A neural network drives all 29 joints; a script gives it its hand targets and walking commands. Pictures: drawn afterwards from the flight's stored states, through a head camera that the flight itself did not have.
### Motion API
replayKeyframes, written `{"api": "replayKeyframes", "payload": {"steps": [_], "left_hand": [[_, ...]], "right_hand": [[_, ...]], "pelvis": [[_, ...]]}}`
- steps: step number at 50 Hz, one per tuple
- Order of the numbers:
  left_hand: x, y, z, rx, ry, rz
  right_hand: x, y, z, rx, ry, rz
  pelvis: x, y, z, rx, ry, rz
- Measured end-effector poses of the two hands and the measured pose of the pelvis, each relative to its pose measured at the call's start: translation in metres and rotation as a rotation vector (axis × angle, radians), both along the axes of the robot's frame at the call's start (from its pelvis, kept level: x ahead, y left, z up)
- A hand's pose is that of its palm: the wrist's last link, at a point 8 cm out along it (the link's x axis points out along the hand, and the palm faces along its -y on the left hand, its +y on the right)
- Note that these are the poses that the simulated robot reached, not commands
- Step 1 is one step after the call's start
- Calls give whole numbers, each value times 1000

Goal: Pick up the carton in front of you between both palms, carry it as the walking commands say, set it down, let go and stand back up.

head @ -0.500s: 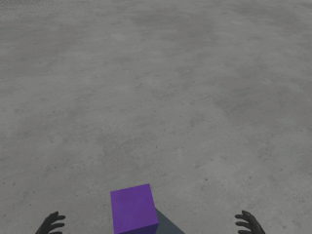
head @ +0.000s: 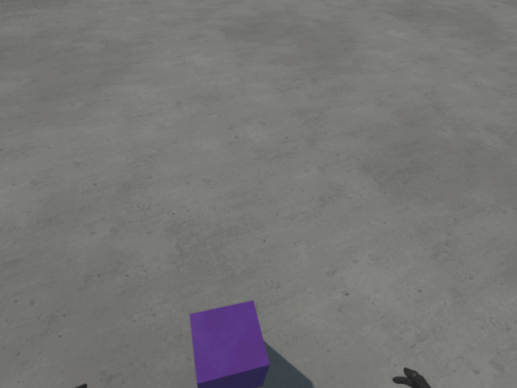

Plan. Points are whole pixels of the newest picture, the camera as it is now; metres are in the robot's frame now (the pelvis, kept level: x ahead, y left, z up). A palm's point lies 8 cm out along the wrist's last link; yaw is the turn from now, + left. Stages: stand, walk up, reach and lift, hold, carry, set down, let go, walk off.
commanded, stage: stand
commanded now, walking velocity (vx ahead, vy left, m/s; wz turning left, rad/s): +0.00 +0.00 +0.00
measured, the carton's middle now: (227, 351) +0.38 +0.04 -0.65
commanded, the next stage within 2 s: none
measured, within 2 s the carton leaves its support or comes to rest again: neither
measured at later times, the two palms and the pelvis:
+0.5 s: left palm out of the picture +0.06 +0.29 -0.11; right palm out of the picture +0.08 -0.29 -0.10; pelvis -0.01 -0.01 +0.00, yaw +1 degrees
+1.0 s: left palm out of the picture +0.05 +0.29 -0.11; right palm out of the picture +0.07 -0.31 -0.10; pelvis -0.02 -0.01 +0.01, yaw +2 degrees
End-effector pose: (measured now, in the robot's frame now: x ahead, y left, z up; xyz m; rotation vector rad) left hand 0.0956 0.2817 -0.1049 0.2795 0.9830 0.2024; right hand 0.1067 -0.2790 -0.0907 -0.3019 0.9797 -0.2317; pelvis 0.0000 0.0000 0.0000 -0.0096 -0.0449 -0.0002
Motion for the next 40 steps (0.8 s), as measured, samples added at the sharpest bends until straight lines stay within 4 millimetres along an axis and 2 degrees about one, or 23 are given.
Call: {"api": "replayKeyframes", "payload": {"steps": [18,40], "left_hand": [[-26,4,-1,15,55,17],[-44,6,-2,28,110,40]], "right_hand": [[-21,-12,-3,-10,62,-3],[-36,-24,-7,-16,123,-4]], "pelvis": [[-10,-4,3,0,-9,10],[-17,-10,6,1,-11,21]]}}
